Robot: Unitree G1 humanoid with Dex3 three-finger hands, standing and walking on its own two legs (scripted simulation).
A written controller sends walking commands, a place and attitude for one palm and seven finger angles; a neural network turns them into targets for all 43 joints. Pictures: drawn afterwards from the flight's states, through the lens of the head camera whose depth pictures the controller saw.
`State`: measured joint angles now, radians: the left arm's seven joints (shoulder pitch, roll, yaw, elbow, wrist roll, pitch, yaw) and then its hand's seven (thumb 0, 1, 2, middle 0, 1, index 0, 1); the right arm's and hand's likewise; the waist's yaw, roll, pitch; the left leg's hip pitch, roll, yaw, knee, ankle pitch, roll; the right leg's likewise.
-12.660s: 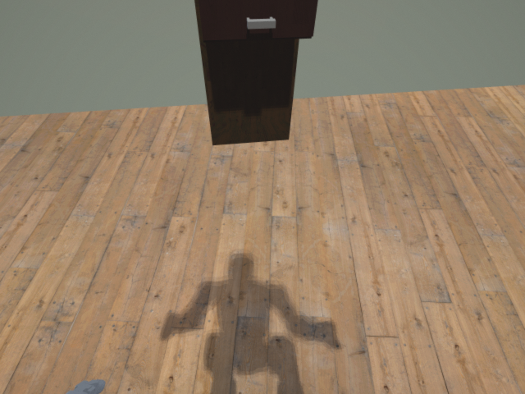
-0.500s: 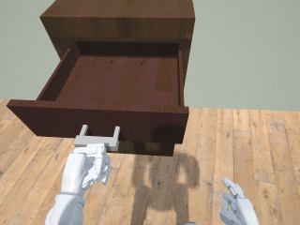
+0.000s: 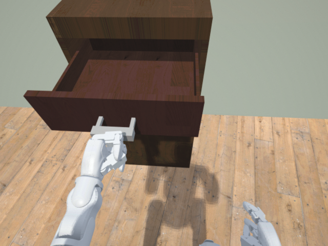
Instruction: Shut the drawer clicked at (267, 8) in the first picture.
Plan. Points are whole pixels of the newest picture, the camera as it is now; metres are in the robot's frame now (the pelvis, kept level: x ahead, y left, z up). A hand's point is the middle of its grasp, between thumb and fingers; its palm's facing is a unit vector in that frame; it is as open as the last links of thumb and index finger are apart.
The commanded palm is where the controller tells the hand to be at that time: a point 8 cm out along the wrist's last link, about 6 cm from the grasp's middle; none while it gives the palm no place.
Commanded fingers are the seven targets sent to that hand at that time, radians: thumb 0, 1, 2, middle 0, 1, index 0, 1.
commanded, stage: push the drawer shut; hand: left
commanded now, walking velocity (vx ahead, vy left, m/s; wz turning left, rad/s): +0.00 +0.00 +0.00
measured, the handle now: (115, 126) +0.38 +0.14 +0.08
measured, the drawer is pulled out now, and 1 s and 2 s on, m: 0.25 0.12 0.00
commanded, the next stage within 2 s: none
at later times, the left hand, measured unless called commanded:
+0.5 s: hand (128, 132) +0.36 +0.10 +0.08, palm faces -0.05 -1.00 -0.05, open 3.1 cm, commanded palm +0.35 +0.16 +0.08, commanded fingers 0.00 0.90 0.90 -1.40 -1.60 -1.40 -1.60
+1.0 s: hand (134, 111) +0.43 +0.10 +0.08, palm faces -0.05 -1.00 -0.04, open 3.1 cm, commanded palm +0.41 +0.16 +0.08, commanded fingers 0.00 0.90 0.90 -1.40 -1.60 -1.40 -1.60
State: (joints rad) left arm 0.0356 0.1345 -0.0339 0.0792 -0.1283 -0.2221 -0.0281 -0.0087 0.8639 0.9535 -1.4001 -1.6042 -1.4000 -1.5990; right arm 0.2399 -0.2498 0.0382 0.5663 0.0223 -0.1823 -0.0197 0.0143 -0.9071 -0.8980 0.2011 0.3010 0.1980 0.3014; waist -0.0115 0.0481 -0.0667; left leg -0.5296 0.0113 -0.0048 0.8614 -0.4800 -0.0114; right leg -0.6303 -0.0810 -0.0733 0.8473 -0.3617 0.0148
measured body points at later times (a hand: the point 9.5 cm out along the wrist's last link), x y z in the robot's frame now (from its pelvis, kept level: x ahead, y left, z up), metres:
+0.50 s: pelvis +0.00 +0.00 +0.01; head +0.05 -0.02 +0.45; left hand +0.36 +0.16 +0.08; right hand +0.12 -0.25 -0.10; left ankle -0.03 +0.13 -0.70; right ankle +0.03 -0.13 -0.70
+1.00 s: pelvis -0.01 +0.00 +0.00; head +0.06 -0.02 +0.45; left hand +0.43 +0.15 +0.08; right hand +0.06 -0.26 -0.12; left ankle -0.03 +0.13 -0.70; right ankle +0.03 -0.13 -0.70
